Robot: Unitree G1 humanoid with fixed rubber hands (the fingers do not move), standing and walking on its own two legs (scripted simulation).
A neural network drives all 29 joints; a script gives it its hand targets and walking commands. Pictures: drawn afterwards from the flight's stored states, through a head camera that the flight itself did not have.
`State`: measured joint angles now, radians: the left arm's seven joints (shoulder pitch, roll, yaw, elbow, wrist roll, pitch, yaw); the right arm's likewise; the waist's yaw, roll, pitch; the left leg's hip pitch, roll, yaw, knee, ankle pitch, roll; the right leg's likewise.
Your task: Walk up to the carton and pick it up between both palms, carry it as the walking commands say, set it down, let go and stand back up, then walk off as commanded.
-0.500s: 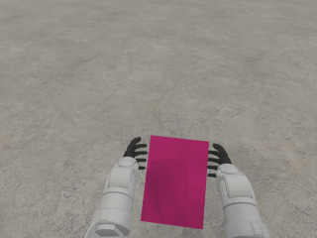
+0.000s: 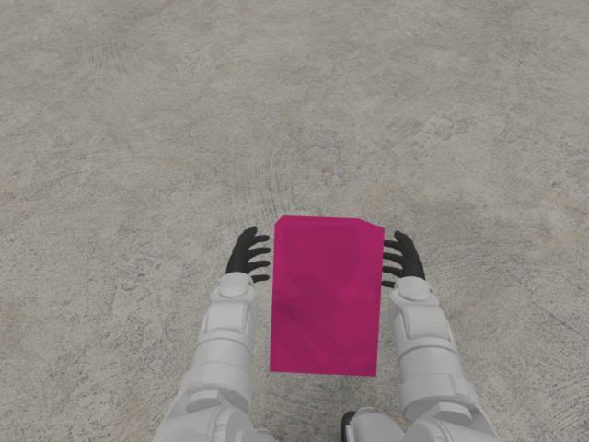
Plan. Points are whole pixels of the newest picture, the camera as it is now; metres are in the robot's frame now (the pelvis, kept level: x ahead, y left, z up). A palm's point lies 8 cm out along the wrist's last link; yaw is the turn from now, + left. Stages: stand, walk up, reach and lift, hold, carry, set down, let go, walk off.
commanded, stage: set down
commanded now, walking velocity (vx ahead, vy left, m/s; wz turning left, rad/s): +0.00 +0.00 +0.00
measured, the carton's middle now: (321, 281) +0.39 -0.03 -0.14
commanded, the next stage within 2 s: none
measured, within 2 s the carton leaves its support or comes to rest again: neither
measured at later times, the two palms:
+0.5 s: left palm (244, 287) +0.38 +0.10 -0.11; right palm (384, 301) +0.34 -0.13 -0.13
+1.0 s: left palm (253, 296) +0.39 +0.10 -0.20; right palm (376, 307) +0.36 -0.14 -0.20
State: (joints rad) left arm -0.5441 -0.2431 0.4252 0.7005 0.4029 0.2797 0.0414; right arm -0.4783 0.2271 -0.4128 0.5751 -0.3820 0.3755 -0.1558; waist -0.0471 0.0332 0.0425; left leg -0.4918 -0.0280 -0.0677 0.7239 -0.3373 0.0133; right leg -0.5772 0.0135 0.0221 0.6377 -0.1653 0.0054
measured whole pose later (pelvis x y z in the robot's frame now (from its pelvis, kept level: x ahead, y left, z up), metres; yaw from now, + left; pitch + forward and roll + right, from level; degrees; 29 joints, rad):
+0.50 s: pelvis -0.01 +0.02 -0.06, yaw +1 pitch +23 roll +0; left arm -0.65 -0.21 0.38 0.75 0.32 0.10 0.14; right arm -0.53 0.24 -0.44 0.57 -0.32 0.17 -0.21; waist -0.05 0.04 -0.06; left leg -1.05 -0.07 -0.04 1.09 -0.45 0.01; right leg -1.14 0.02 0.08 1.01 -0.28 0.05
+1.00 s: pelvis -0.02 +0.01 -0.13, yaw +1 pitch +33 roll +1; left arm -0.72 -0.15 0.33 0.81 0.23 0.06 0.18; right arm -0.59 0.23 -0.40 0.60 -0.23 0.12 -0.26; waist -0.05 0.02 -0.16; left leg -1.40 -0.08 -0.04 1.37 -0.55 0.00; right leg -1.51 0.04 0.09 1.30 -0.36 0.04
